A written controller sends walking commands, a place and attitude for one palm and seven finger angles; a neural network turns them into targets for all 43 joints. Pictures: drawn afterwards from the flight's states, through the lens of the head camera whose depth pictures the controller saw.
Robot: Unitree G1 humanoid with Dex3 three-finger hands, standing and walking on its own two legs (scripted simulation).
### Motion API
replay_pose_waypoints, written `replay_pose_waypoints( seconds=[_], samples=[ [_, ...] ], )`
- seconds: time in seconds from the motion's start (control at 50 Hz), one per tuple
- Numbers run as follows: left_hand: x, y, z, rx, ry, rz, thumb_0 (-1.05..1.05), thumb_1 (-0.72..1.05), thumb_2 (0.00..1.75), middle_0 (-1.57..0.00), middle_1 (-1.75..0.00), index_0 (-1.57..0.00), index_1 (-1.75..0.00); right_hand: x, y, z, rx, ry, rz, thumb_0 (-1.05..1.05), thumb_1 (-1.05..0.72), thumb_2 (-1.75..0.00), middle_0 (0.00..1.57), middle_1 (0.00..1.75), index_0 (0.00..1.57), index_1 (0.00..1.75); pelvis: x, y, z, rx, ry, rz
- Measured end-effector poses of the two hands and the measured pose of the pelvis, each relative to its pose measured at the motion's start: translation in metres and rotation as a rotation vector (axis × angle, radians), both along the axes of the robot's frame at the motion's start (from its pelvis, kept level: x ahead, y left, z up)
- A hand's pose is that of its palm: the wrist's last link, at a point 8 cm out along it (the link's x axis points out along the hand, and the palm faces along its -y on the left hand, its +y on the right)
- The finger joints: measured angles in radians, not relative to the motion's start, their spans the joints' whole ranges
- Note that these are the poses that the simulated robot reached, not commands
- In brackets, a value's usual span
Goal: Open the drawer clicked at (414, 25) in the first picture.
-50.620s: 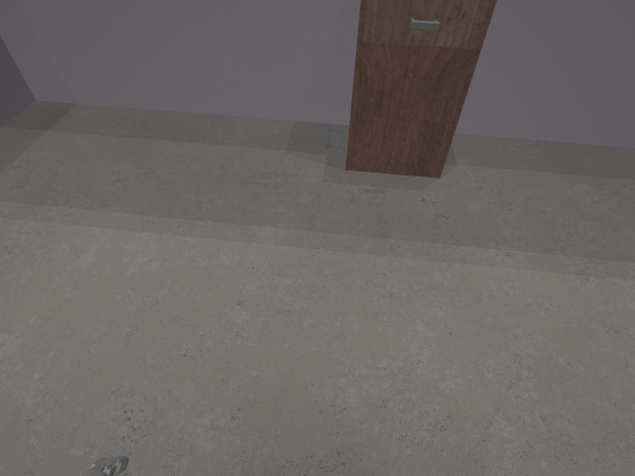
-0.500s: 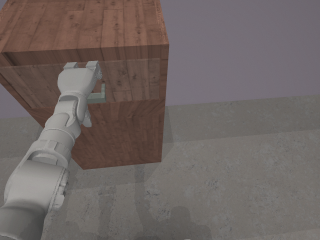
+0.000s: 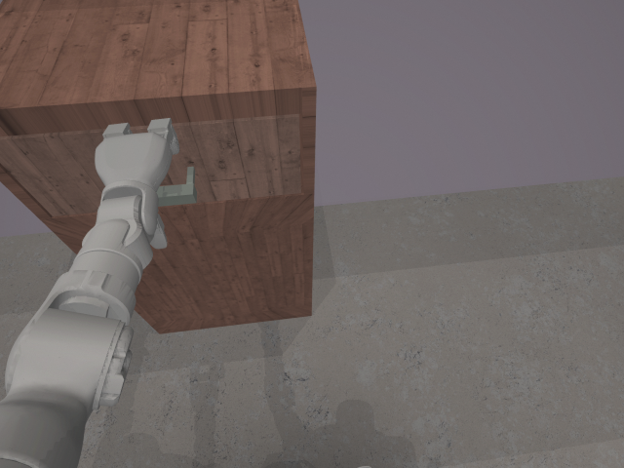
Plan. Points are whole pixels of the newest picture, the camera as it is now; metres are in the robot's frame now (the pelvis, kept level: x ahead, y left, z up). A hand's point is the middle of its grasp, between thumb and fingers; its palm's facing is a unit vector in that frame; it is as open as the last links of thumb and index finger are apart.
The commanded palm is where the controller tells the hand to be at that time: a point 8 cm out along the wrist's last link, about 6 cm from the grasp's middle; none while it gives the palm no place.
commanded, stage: move the hooked fingers above the handle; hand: left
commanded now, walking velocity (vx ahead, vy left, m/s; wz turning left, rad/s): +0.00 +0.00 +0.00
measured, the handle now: (162, 185) +0.54 +0.20 +0.00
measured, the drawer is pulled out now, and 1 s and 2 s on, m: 0.00 0.00 0.00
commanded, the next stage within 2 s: none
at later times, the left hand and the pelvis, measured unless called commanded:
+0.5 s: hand (135, 193) +0.48 +0.21 +0.05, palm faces -0.04 +0.02 -1.00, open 13.8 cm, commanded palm +0.47 +0.19 +0.11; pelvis +0.00 +0.00 +0.00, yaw +0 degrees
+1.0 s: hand (139, 195) +0.49 +0.21 +0.04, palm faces -0.07 +0.00 -1.00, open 13.8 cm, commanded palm +0.47 +0.20 +0.11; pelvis -0.01 +0.01 +0.00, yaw -1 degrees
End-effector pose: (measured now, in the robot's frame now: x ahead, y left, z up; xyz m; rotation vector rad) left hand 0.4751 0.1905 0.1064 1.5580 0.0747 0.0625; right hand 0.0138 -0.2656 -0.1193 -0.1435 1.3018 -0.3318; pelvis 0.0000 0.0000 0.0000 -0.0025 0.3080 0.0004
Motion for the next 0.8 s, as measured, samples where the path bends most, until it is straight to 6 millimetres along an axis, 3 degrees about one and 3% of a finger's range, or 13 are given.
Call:
replay_pose_waypoints(
  seconds=[0.12, 0.34, 0.42, 0.54, 0.64, 0.72, 0.8],
  samples=[
    [-0.006, 0.015, -0.007, 0.012, 0.079, 0.049, 0.0, -0.49, 0.3, -0.31, -1.2, -0.32, -1.2, -0.004, 0.001, -0.001, 0.013, 0.028, 0.001, 0.0, -0.91, -0.9, 0.2, 0.3, 0.2, 0.3, 0.003, 0.0, 0.002, -0.001, -0.005, 0.004],
    [-0.011, -0.012, 0.003, -0.041, -0.026, -0.109, 0.0, -0.49, 0.3, -0.32, -1.2, -0.32, -1.2, 0.003, -0.002, 0.002, -0.011, 0.011, 0.013, 0.0, -0.91, -0.9, 0.2, 0.3, 0.2, 0.3, 0.004, 0.003, 0.001, -0.004, -0.018, 0.013],
    [-0.007, 0.0, 0.003, -0.002, -0.041, -0.012, 0.0, -0.49, 0.3, -0.32, -1.2, -0.32, -1.2, 0.004, 0.001, -0.001, 0.007, -0.004, 0.009, 0.0, -0.91, -0.9, 0.2, 0.3, 0.2, 0.3, 0.001, 0.003, 0.0, -0.002, -0.01, 0.004],
    [-0.011, 0.019, -0.003, 0.03, 0.07, 0.083, 0.0, -0.49, 0.3, -0.31, -1.2, -0.32, -1.2, 0.0, 0.007, -0.002, 0.027, 0.006, 0.001, 0.0, -0.91, -0.9, 0.2, 0.3, 0.2, 0.3, -0.001, 0.003, 0.002, -0.001, -0.016, 0.004],
    [-0.014, -0.001, -0.006, -0.018, 0.111, -0.045, 0.0, -0.49, 0.3, -0.32, -1.2, -0.32, -1.2, -0.006, 0.006, 0.002, 0.001, 0.024, 0.011, 0.0, -0.91, -0.9, 0.2, 0.3, 0.2, 0.3, -0.001, 0.004, 0.003, -0.004, -0.027, 0.018],
    [-0.008, -0.019, -0.002, -0.054, 0.037, -0.145, 0.0, -0.49, 0.3, -0.32, -1.2, -0.32, -1.2, -0.01, 0.003, 0.003, -0.026, 0.022, 0.006, 0.0, -0.91, -0.9, 0.2, 0.3, 0.2, 0.3, -0.003, 0.005, 0.0, -0.006, -0.018, 0.016],
    [0.0, -0.014, 0.003, -0.052, -0.053, -0.096, 0.0, -0.49, 0.3, -0.32, -1.2, -0.32, -1.2, -0.015, 0.001, 0.002, -0.031, 0.024, -0.007, 0.0, -0.91, -0.9, 0.2, 0.3, 0.2, 0.3, -0.004, 0.006, -0.003, -0.005, 0.002, 0.002]
  ],
)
